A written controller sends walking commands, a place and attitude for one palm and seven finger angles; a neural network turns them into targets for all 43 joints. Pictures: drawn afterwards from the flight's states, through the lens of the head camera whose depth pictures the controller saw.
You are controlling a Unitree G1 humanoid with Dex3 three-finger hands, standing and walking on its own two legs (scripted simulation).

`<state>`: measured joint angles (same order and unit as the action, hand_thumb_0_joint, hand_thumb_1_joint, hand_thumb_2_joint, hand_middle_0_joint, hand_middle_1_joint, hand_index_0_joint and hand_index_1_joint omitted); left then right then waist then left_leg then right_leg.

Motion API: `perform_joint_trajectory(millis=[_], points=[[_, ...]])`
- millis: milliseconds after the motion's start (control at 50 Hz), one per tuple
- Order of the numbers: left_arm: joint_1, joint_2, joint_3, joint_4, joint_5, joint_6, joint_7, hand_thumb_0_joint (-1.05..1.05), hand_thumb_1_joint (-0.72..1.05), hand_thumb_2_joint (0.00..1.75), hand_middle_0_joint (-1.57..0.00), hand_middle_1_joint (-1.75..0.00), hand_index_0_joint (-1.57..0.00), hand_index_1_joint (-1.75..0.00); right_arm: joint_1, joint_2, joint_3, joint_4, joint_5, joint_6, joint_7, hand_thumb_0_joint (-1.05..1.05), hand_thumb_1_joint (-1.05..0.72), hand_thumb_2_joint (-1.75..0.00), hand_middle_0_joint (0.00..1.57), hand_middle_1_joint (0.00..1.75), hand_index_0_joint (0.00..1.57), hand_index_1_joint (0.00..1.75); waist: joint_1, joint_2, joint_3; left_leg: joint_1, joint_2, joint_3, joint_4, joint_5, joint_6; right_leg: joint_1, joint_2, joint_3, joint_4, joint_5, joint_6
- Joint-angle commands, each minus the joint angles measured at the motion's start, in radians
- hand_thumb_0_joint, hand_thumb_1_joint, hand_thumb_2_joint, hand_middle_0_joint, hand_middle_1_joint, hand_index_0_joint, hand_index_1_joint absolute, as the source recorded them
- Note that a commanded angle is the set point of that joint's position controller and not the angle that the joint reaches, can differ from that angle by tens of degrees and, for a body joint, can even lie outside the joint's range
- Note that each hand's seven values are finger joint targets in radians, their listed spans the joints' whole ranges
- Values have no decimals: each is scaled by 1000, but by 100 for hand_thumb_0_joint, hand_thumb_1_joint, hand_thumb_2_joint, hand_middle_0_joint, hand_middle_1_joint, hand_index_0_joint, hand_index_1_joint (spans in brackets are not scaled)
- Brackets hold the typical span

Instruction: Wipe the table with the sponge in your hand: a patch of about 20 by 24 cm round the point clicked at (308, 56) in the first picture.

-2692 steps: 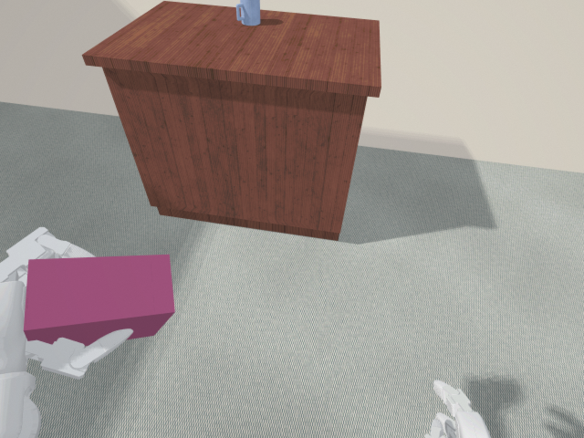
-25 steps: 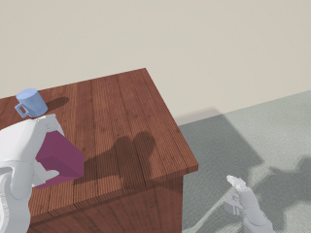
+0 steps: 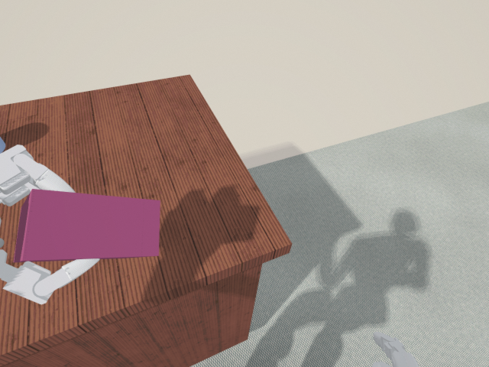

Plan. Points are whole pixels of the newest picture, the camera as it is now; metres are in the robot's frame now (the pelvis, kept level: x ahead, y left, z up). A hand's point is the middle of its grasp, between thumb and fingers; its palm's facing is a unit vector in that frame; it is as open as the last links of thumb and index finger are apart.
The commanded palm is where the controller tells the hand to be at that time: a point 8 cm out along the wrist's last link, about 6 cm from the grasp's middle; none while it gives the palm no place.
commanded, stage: step back with the hand held close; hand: left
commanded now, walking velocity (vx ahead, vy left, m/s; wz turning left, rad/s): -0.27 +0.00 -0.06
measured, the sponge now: (106, 231) +0.24 +0.18 +0.18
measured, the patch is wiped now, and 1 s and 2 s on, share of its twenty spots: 1.00 1.00 1.00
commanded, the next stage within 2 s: stop stepping back and stand still in 0.92 s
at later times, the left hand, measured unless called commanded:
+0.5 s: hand out of the picture +0.13 +0.27 +0.25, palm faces +0.53 -0.76 -0.38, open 9.8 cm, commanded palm +0.09 +0.30 +0.24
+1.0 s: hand out of the picture +0.02 +0.28 +0.24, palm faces +0.47 -0.82 -0.32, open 9.8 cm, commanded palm -0.02 +0.31 +0.24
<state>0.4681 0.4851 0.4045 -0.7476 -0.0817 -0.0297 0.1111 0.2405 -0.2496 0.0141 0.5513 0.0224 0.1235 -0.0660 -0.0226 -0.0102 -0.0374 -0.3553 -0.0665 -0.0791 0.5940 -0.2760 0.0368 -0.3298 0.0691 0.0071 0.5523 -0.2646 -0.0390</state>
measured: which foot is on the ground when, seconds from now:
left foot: down 0.00-0.96, up 0.98-1.00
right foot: down 0.00-0.36, up 0.38-0.54, down 0.56-1.00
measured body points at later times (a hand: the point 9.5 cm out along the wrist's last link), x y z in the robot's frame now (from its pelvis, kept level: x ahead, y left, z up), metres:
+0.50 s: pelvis -0.06 +0.02 +0.00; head -0.08 +0.04 +0.45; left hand +0.10 +0.31 +0.27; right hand +0.12 -0.21 -0.07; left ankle +0.02 +0.10 -0.73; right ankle -0.11 -0.11 -0.70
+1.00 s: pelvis -0.18 +0.04 -0.02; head -0.21 +0.06 +0.43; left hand -0.01 +0.33 +0.25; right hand -0.03 -0.23 -0.08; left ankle -0.02 +0.10 -0.71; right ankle -0.16 -0.11 -0.73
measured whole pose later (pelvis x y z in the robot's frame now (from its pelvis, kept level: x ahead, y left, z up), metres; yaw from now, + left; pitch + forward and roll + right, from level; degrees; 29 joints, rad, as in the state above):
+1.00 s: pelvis -0.18 +0.04 -0.02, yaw -1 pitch -1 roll -6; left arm 0.33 0.46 0.46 -0.60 -0.07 -0.20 0.13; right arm 0.24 -0.25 -0.03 0.62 0.02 -0.01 -0.09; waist 0.00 0.04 -0.07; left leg -0.63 0.01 -0.05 0.83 -0.34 -0.03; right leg -0.32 0.07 0.00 0.64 -0.31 0.01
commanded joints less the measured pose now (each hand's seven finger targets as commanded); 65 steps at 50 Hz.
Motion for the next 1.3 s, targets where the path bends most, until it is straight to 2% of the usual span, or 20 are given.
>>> perform_joint_trajectory(millis=[0, 100, 180, 280, 360, 500, 580, 640, 700, 760, 840, 880, 920, 980, 1020, 1040, 1080, 1120, 1160, 1280], points=[[-66, 179, 192, -129, -8, -93, 40, 0, 10, 130, -120, -160, -120, -160, -134, -111, -49, -147, -7, -84, -2, 0, -90, -90, 20, 30, 20, 30, 33, 148, -189, -2, 222, -201, -120, 401, 30, 124, -103, 73, 7, 112, 12], [-85, 135, 141, -2, -12, -96, 36, 0, 10, 130, -120, -160, -120, -160, -119, -117, -58, -132, 11, -93, -8, 0, -90, -90, 20, 30, 20, 30, 12, -19, -147, -52, 165, -140, -12, 89, 8, 53, -207, 175, -94, 229, -28], [-115, 127, 99, -46, -8, -113, 41, 0, 10, 130, -120, -160, -120, -160, -126, -108, -50, -127, 13, -101, -9, 0, -90, -90, 20, 30, 20, 30, 0, -70, -106, -12, 127, -92, 82, -85, -4, -92, -282, 235, -180, 70, -61], [-132, 187, 162, -192, 11, -153, 61, 0, 10, 130, -120, -160, -120, -160, -161, -105, -36, -140, -3, -123, -17, 0, -90, -90, 20, 30, 20, 30, 9, 92, -82, -105, 181, -167, -96, -223, 31, -90, -176, 141, -92, -90, -22], [-175, 162, 196, -193, 47, -176, 56, 0, 10, 130, -120, -160, -120, -160, -128, -115, -52, -157, -22, -158, -18, 0, -90, -90, 20, 30, 20, 30, 19, 332, -121, -406, 311, -317, -409, -478, 99, 235, 10, 11, 298, -44, 51], [-222, 30, 58, 65, 20, -152, 17, 0, 10, 130, -120, -160, -120, -160, -116, -84, -37, -89, -10, -205, -5, 0, -90, -90, 20, 30, 20, 30, 23, 143, -58, 13, 271, -198, -247, 49, 60, -28, -8, 31, -31, -89, 44], [-318, 59, 22, 2, 12, -187, -6, 0, 10, 130, -120, -160, -120, -160, -166, -84, -30, -83, -3, -208, -2, 0, -90, -90, 20, 30, 20, 30, 39, 85, -177, 218, 222, -89, -57, 510, 12, -9, -83, 93, -208, 320, 23], [-276, 172, 100, -182, 8, -207, 4, 0, 10, 130, -120, -160, -120, -160, -165, -64, -55, -115, 22, -174, -1, 0, -90, -90, 20, 30, 20, 30, 35, -125, -347, 259, 145, 55, 98, 520, -26, 76, -189, 131, -134, 750, 29], [-118, 199, 168, -245, -7, -228, 10, 0, 10, 130, -120, -160, -120, -160, -199, -49, -48, -154, 25, -160, 0, 0, -90, -90, 20, 30, 20, 30, 29, -1, -283, 167, 132, 50, 86, 422, -31, 39, -229, 126, -78, 687, 2], [-64, 187, 205, -209, -14, -229, 13, 0, 10, 130, -120, -160, -120, -160, -198, -51, -49, -144, 8, -151, -3, 0, -90, -90, 20, 30, 20, 30, 29, 161, -212, 122, 204, -48, -13, 408, -18, -37, -136, 82, -33, 331, 14], [-122, 150, 196, -20, -11, -213, 22, 0, 10, 130, -120, -160, -120, -160, -173, -80, -61, -119, -8, -179, -18, 0, -90, -90, 20, 30, 20, 30, 13, 217, -79, -41, 222, -128, -152, -245, -21, -129, -51, 58, -61, -175, -16], [-198, 125, 157, 29, -1, -205, 23, 0, 10, 130, -120, -160, -120, -160, -150, -91, -66, -104, -7, -184, -23, 0, -90, -90, 20, 30, 20, 30, 7, 158, -45, -62, 186, -106, -77, -355, -46, -201, -65, 72, -95, -293, -50], [-232, 125, 115, 36, 1, -203, 30, 0, 10, 130, -120, -160, -120, -160, -129, -78, -62, -93, -2, -190, -25, 0, -90, -90, 20, 30, 20, 30, 5, -38, -55, 104, 95, -21, 258, -224, -85, -433, -211, 188, -253, -374, -112], [-323, 99, 26, -28, 21, -187, 28, 0, 10, 130, -120, -160, -120, -160, -142, -69, -47, -108, 12, -196, -13, 0, -90, -90, 20, 30, 20, 30, -5, -242, -56, 105, 100, 5, 618, -129, -69, -450, -385, 214, -262, 20, -160], [-391, 117, 33, -46, 19, -171, 16, 0, 10, 130, -120, -160, -120, -160, -158, -76, -35, -132, 12, -183, -11, 0, -90, -90, 20, 30, 20, 30, -10, -144, 37, 62, 140, -16, 392, -160, -53, -421, -315, 108, -146, 39, -90], [-475, 145, 38, -91, 25, -166, 8, 0, 10, 130, -120, -160, -120, -160, -156, -93, -34, -131, 13, -175, -12, 0, -90, -90, 20, 30, 20, 30, -24, 37, 59, 70, 144, -40, 110, -134, -50, -414, -249, 50, 33, -44, -36], [-469, 119, 54, -92, 36, -188, 29, 0, 10, 130, -120, -160, -120, -160, -119, -139, -48, -136, -6, -201, -3, 0, -90, -90, 20, 30, 20, 30, -5, 553, 45, -107, 347, -380, -392, -274, 21, -340, 1, 4, 567, -311, 27], [-449, 162, 113, -82, 44, -187, 44, 0, 10, 130, -120, -160, -120, -160, -70, -91, -50, -119, -7, -235, 18, 0, -90, -90, 20, 30, 20, 30, 8, 315, -72, -41, 347, -291, -353, -343, 47, -284, -13, 58, 692, -200, 45], [-367, 166, 139, -204, 17, -171, 43, 0, 10, 130, -120, -160, -120, -160, -89, -78, -54, -115, -11, -245, 41, 0, -90, -90, 20, 30, 20, 30, 8, 235, -184, 38, 335, -374, -369, -427, -15, -293, -16, 77, 719, -187, 51], [-172, 83, 62, -112, 1, -98, 38, 0, 10, 130, -120, -160, -120, -160, -168, -47, -13, -74, -8, -225, 53, 0, -90, -90, 20, 30, 20, 30, 35, 321, -103, -43, 242, -110, -512, -449, -136, 2, 68, -116, 294, -189, 12]])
